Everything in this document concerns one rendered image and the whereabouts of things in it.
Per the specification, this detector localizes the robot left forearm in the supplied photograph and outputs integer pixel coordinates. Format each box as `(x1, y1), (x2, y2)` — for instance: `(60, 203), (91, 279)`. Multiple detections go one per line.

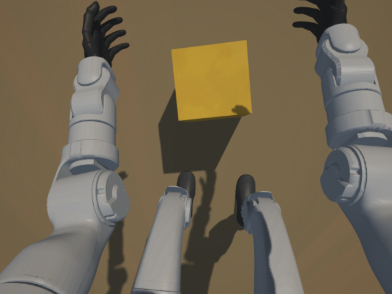
(47, 56), (119, 221)

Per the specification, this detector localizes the left robot hand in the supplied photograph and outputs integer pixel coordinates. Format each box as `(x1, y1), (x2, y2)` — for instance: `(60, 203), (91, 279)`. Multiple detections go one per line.
(82, 1), (129, 67)

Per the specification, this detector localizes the robot left upper arm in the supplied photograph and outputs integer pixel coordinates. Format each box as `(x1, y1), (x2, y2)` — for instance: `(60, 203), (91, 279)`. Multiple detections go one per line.
(0, 169), (130, 294)

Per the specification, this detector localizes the carton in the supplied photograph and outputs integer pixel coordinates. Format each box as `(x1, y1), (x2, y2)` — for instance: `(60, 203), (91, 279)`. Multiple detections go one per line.
(171, 40), (252, 122)

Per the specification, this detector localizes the left robot shin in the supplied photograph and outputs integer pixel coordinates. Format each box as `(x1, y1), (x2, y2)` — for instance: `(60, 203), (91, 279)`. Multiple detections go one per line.
(157, 186), (190, 207)

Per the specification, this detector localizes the right robot thigh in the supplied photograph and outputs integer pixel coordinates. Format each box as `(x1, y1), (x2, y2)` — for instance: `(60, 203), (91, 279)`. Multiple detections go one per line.
(244, 197), (304, 294)

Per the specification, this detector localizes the right robot hand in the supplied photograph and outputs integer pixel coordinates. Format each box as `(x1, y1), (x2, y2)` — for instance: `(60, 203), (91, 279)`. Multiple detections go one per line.
(292, 0), (347, 43)

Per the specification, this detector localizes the robot right forearm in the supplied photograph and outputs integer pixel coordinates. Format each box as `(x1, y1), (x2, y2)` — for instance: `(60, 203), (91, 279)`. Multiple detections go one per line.
(314, 23), (392, 149)

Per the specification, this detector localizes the robot right upper arm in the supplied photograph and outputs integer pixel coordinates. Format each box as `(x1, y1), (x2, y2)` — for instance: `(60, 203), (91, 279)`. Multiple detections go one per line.
(320, 144), (392, 294)

